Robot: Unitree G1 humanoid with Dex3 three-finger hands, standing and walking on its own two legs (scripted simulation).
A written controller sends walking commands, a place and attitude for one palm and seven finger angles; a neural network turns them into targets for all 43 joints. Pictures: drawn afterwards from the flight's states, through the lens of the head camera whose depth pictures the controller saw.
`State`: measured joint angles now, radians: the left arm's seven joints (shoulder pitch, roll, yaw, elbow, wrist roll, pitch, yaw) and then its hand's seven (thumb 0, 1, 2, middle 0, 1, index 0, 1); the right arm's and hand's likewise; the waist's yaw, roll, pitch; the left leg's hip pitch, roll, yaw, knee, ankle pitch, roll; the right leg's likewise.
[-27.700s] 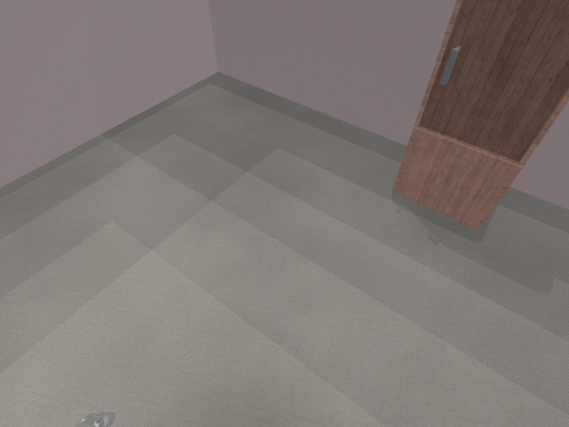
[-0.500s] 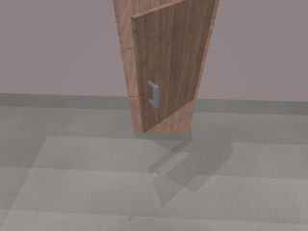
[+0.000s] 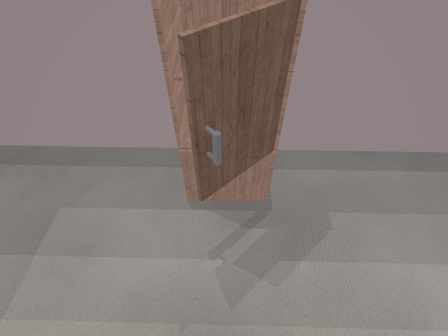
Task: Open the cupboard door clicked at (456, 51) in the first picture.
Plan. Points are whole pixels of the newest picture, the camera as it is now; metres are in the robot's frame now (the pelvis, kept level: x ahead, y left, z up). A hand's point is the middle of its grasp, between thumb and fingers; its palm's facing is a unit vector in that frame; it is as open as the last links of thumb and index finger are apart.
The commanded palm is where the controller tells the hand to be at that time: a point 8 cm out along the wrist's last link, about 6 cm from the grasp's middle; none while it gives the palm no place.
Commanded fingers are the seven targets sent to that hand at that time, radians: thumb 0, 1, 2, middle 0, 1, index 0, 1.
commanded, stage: look to check the result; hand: left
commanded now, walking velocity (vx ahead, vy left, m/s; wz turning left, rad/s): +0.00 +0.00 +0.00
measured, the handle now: (212, 145) +0.63 +0.07 -0.08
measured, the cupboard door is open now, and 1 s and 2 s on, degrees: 43 43 43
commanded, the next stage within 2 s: walk to a spot facing it in 0.52 s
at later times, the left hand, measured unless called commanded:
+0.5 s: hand out of the picture +0.05 +0.20 -0.17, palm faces +0.01 -0.96 -0.28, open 7.4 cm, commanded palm none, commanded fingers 0.00 0.90 0.90 -0.20 -0.30 -0.20 -0.30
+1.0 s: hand out of the picture +0.07 +0.18 -0.18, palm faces -0.09 -0.97 -0.24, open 7.4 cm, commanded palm none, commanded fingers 0.00 0.90 0.90 -0.20 -0.30 -0.20 -0.30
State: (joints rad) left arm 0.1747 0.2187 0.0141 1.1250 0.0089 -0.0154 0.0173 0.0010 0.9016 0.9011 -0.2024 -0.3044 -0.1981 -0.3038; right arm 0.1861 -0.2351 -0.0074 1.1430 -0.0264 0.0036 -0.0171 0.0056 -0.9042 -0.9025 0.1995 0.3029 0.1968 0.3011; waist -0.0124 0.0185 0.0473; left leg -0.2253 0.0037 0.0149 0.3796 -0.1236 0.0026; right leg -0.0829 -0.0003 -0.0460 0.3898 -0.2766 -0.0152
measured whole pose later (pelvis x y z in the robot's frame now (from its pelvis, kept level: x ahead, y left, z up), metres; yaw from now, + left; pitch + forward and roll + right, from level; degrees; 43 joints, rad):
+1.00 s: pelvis +0.02 -0.02 -0.01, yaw -9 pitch +0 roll +1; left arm 0.23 0.20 0.07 1.03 0.02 0.06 0.01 0.00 0.90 0.90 -0.20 -0.30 -0.20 -0.30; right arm 0.19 -0.19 -0.05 1.04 -0.03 0.03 -0.05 0.00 -0.90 -0.90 0.20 0.30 0.20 0.30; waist 0.02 -0.01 0.09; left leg -0.28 0.08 0.15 0.56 -0.27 -0.03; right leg -0.24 0.05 0.05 0.66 -0.41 -0.03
